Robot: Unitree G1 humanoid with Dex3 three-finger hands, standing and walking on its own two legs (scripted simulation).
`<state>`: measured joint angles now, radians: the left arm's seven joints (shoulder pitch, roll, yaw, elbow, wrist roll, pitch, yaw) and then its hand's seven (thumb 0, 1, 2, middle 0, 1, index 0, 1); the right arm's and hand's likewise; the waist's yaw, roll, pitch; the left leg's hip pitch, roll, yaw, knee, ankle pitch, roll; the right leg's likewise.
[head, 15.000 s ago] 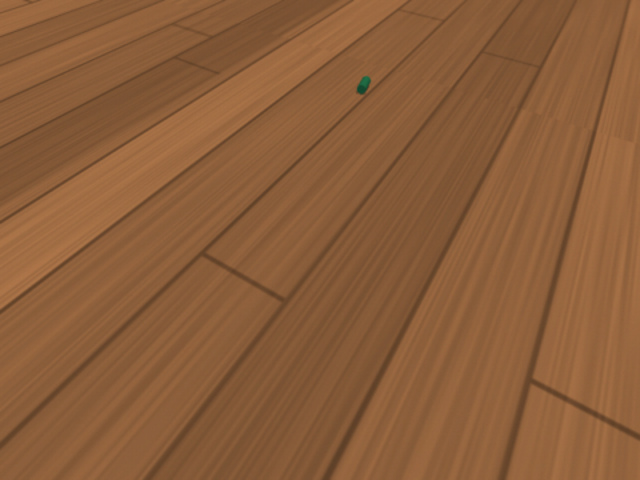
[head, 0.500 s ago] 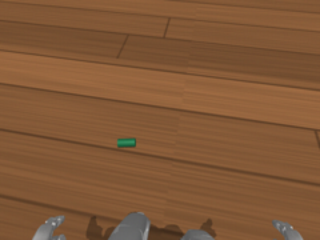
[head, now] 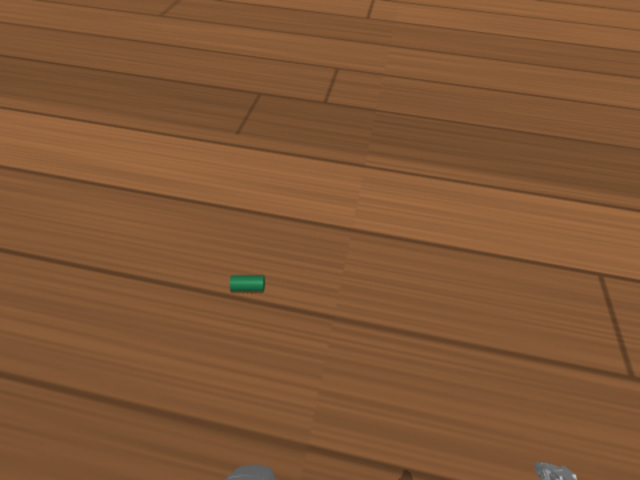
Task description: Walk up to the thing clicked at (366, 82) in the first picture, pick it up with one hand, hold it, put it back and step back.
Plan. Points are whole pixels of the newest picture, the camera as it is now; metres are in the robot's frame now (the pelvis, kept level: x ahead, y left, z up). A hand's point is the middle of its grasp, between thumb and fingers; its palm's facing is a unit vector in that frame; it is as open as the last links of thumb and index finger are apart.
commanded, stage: walk up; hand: left
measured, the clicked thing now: (247, 283) +0.81 +0.27 -0.73
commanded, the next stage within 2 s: stand in 0.96 s
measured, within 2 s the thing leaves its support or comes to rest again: neither
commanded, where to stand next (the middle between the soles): +0.44 +0.02 m, yaw +3 degrees
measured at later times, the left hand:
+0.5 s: hand out of the picture +0.10 +0.27 -0.14, palm faces +0.05 -0.93 -0.37, open 7.4 cm
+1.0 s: hand out of the picture +0.12 +0.26 -0.14, palm faces +0.08 -0.94 -0.33, open 7.4 cm
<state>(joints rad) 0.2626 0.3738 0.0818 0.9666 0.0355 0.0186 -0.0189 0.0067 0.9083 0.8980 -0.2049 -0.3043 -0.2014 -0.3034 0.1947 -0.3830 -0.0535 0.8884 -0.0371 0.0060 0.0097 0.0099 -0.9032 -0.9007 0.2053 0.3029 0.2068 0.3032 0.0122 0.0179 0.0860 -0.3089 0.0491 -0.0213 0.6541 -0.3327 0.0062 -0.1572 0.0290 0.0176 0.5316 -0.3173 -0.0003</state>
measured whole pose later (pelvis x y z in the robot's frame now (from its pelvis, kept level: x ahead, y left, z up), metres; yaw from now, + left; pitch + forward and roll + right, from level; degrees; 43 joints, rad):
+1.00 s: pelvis +0.03 +0.00 +0.02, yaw +3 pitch -3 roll +0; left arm 0.08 0.35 0.03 1.09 0.00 -0.01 0.00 0.01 0.91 0.90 -0.21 -0.30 -0.20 -0.30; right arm 0.08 -0.34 -0.02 1.09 -0.01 -0.02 0.01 0.01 -0.91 -0.90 0.20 0.30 0.20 0.30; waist 0.01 -0.01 0.06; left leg -0.15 0.00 -0.05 0.41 -0.22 -0.01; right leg -0.10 -0.02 -0.02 0.39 -0.24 0.02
